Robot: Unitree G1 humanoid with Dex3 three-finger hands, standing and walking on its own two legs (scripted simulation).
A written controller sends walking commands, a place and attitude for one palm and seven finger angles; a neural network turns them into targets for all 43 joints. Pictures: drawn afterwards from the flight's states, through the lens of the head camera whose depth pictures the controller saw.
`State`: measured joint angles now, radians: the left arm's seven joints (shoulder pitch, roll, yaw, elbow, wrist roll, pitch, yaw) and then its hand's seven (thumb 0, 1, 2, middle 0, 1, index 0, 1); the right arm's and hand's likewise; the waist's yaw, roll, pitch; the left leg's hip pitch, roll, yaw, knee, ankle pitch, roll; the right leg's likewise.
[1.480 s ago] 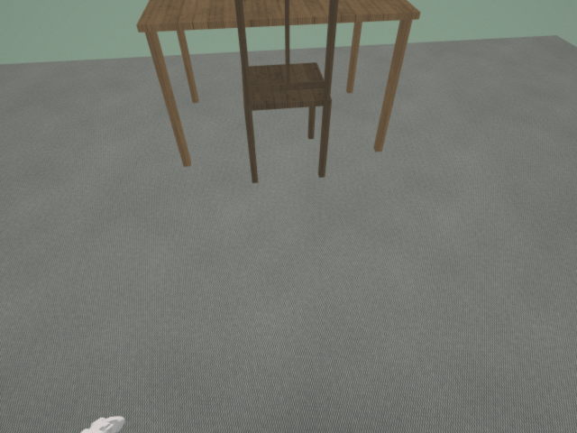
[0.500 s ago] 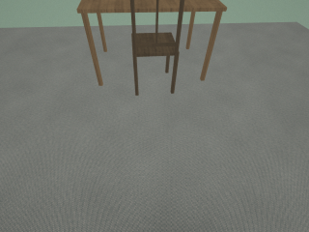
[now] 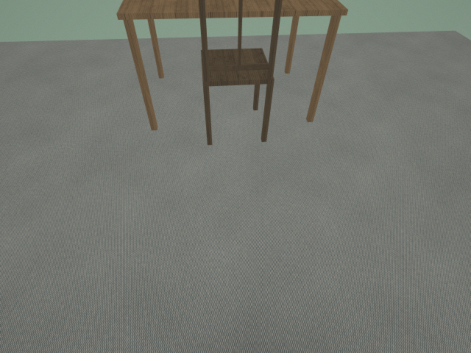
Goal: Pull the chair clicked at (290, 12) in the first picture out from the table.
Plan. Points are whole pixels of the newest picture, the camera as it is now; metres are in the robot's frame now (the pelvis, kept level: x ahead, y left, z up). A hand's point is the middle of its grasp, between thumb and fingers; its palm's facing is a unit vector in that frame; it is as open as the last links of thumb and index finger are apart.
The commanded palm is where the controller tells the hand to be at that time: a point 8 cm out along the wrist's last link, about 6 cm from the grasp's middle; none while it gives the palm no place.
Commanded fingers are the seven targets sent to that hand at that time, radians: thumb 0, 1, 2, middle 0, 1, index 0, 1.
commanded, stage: walk to a spot facing it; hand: left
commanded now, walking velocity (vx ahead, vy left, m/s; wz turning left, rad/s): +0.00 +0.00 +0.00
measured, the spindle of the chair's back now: (239, 32) +1.50 +0.07 -0.08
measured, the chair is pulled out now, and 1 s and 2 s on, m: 0.00 0.00 0.00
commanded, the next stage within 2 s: none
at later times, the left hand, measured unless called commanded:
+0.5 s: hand out of the picture +0.09 +0.16 -0.19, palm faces -0.09 -0.98 -0.20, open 7.4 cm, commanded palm none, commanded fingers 0.00 0.90 0.90 -0.20 -0.30 -0.20 -0.30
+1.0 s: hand (167, 263) +0.35 +0.19 -0.20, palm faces -0.24 -0.96 -0.16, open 7.4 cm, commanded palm none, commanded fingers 0.00 0.90 0.90 -0.20 -0.30 -0.20 -0.30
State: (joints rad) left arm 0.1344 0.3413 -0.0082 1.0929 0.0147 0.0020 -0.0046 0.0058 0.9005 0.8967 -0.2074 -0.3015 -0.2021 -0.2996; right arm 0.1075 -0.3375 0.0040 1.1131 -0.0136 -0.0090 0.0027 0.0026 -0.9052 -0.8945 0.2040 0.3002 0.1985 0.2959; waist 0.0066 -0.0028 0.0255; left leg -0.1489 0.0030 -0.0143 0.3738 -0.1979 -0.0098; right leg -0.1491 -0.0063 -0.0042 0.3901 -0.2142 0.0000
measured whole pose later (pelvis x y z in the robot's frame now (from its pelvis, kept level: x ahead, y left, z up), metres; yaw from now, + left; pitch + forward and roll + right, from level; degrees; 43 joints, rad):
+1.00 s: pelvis +0.30 +0.01 -0.01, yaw -19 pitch -2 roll -1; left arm 0.33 0.20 0.07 1.06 0.03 -0.01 0.00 0.01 0.91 0.90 -0.20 -0.30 -0.20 -0.30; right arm 0.21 -0.14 -0.05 1.01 -0.02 -0.08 -0.02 -0.02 -0.94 -0.89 0.20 0.30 0.20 0.30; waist 0.03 -0.04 0.03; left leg -0.29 0.05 0.21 0.56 -0.24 0.08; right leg -0.45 -0.04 -0.02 1.28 -0.32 -0.04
